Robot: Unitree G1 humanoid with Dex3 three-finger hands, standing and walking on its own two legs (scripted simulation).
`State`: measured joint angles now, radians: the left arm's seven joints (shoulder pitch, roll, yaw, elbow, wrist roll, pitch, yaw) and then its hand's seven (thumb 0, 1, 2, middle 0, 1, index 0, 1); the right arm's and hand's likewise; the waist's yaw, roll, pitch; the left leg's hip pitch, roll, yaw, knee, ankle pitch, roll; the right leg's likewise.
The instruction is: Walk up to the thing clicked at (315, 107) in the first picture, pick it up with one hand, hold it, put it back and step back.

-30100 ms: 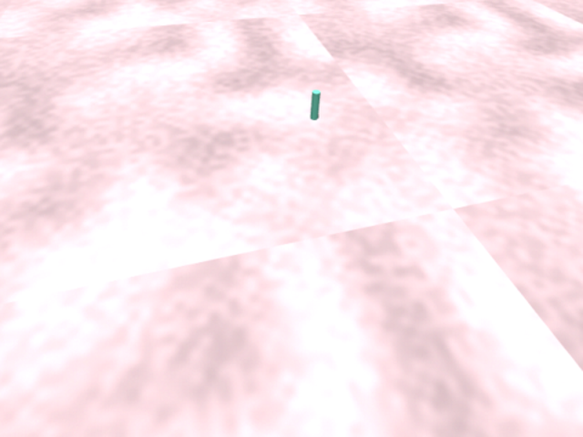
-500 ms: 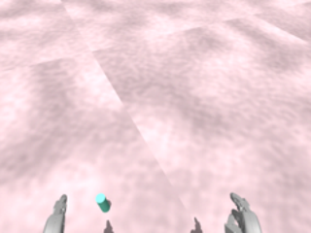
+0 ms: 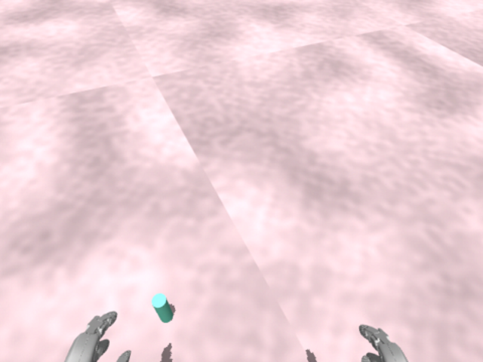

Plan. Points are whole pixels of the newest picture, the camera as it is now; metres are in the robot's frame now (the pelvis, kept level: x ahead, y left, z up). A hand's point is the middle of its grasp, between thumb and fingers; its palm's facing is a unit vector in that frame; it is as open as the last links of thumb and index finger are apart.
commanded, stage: stand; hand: left
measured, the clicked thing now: (163, 308) +0.41 +0.26 -0.65
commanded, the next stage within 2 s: none
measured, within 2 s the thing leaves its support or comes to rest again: neither
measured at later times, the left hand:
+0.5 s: hand out of the picture +0.05 +0.25 -0.12, palm faces -0.02 -0.94 -0.33, open 7.4 cm
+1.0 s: hand out of the picture +0.07 +0.25 -0.11, palm faces -0.01 -0.94 -0.34, open 7.4 cm
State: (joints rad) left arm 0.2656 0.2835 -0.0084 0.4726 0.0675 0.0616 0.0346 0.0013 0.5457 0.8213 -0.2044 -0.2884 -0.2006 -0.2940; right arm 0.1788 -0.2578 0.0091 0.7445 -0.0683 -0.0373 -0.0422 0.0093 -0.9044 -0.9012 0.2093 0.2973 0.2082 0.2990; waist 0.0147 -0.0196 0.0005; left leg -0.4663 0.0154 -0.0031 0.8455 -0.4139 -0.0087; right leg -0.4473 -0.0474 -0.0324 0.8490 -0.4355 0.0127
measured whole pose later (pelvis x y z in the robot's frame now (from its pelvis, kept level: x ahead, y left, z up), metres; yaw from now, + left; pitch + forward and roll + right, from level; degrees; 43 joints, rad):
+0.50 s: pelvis +0.00 +0.01 +0.04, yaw +1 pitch -3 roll +0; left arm 0.21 0.32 0.00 1.03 0.03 0.00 0.02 0.01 0.90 0.90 -0.21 -0.30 -0.20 -0.30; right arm 0.18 -0.29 -0.02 1.07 -0.03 0.00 0.00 0.01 -0.91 -0.90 0.21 0.30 0.21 0.30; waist 0.02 -0.01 0.06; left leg -0.18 -0.01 0.00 0.45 -0.22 0.01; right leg -0.16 -0.06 -0.04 0.46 -0.24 0.04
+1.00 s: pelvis +0.01 +0.00 +0.05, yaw +0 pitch -4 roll +0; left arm 0.12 0.32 -0.01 1.15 0.03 -0.01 0.02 0.01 0.90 0.90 -0.21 -0.30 -0.20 -0.30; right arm 0.11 -0.32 -0.01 1.15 -0.02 0.00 0.00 0.00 -0.91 -0.90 0.21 0.30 0.20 0.30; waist 0.01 0.00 0.06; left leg -0.10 0.00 0.00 0.33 -0.17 -0.01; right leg -0.08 -0.05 -0.05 0.34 -0.20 0.03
